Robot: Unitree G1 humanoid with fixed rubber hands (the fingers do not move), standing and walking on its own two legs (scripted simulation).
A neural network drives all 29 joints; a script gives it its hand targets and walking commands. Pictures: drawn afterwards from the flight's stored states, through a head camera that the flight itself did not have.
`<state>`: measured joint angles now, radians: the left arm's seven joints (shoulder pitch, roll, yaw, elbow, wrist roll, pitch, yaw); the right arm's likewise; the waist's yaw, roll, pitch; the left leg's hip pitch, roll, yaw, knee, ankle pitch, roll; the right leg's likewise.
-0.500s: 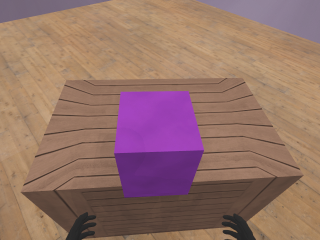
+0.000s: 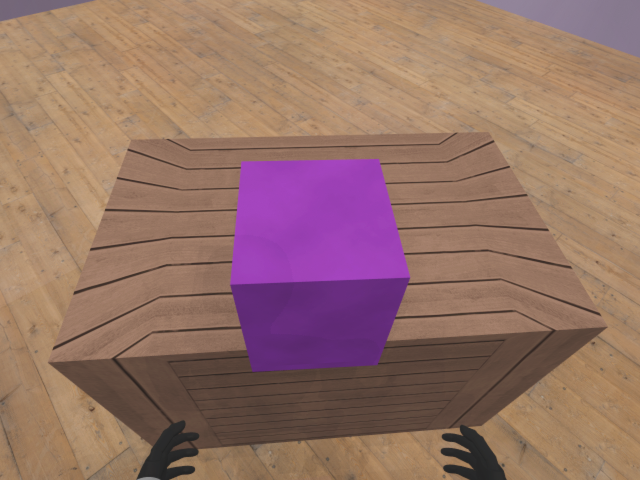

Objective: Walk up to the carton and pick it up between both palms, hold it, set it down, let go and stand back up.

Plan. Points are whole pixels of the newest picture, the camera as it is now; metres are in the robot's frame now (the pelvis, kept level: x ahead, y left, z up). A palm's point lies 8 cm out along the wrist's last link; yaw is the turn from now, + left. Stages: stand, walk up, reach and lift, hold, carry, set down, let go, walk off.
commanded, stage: set down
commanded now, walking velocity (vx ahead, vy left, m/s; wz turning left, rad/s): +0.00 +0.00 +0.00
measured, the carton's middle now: (313, 269) +0.42 +0.03 -0.01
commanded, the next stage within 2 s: let go in 0.50 s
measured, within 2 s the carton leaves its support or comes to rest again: neither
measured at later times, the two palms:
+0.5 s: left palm out of the picture +0.13 +0.22 -0.12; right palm out of the picture +0.12 -0.20 -0.13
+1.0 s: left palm (147, 471) +0.16 +0.22 -0.07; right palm out of the picture +0.14 -0.25 -0.07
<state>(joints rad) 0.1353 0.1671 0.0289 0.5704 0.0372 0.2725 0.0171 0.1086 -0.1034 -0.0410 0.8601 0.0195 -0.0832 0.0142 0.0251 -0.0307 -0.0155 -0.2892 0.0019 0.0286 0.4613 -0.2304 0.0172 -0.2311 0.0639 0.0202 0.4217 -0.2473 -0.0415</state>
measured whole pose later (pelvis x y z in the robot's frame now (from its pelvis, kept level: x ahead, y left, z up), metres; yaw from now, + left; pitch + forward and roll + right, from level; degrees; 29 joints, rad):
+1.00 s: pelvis +0.00 +0.00 +0.00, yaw -2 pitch +0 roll +0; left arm 0.23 0.25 -0.02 0.35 0.01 0.30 0.02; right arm 0.15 -0.19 -0.08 0.76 0.01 -0.12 0.08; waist 0.02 -0.05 0.00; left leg -0.20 0.01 0.07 0.41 -0.21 0.01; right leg -0.17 0.07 0.05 0.41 -0.24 -0.05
